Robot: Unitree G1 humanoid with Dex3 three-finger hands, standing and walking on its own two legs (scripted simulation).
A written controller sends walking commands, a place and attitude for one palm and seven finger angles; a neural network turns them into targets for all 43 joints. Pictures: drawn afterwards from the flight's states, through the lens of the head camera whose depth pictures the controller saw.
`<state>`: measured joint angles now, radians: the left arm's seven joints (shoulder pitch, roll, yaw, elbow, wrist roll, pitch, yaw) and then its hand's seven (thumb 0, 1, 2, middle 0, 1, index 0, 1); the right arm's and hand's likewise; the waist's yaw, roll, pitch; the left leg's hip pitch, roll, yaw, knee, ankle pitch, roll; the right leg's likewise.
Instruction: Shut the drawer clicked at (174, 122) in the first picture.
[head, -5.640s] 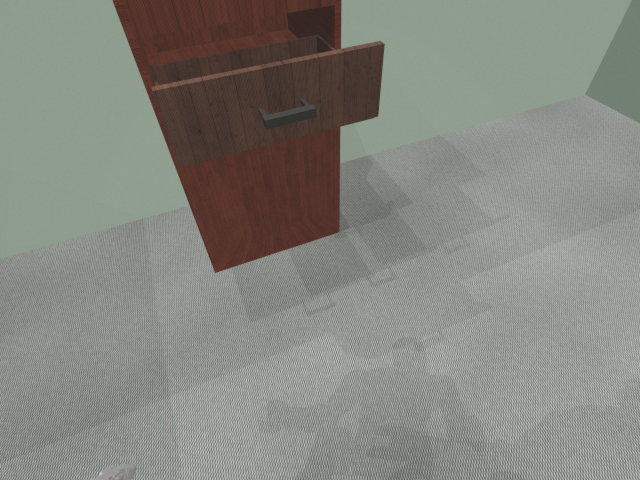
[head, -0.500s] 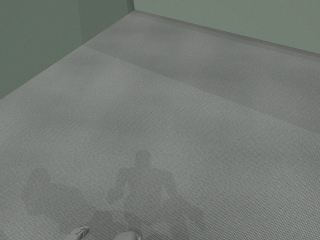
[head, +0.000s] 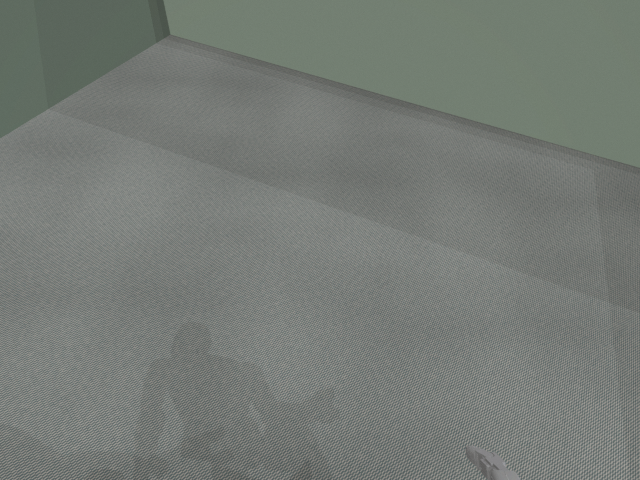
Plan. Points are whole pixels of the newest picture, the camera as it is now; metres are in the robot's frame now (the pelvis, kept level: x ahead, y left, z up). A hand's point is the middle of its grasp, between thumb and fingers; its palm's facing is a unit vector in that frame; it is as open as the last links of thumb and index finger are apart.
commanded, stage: walk to a spot facing it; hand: left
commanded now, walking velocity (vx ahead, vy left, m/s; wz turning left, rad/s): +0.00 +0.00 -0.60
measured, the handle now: out of the picture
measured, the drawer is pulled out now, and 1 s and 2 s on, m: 0.29 0.29 0.29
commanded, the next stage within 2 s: turn to face it in 0.34 s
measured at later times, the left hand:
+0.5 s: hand (270, 362) +0.31 +0.11 -0.16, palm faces -0.30 -0.92 -0.25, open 7.4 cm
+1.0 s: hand (241, 359) +0.32 +0.16 -0.18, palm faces -0.44 -0.87 -0.22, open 7.4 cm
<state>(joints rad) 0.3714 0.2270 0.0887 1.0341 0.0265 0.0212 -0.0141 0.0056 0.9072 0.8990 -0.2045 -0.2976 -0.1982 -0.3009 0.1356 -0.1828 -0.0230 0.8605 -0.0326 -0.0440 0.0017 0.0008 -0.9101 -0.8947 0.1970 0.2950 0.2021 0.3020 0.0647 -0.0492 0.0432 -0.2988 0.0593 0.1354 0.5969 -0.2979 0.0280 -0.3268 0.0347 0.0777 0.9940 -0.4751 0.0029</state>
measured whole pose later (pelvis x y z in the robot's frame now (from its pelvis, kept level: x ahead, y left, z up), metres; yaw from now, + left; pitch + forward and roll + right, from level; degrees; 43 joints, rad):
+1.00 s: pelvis +0.17 +0.01 +0.00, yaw -33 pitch +1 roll +0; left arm 0.24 0.25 0.09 0.93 0.02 0.06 0.01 0.00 0.91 0.90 -0.21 -0.30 -0.20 -0.30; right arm 0.11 -0.18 -0.03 0.86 -0.02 0.01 -0.02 0.00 -0.91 -0.89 0.20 0.29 0.20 0.30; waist 0.05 -0.06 0.07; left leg -0.28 0.03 0.08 0.57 -0.30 0.00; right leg -0.43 0.09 0.11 0.83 -0.44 0.02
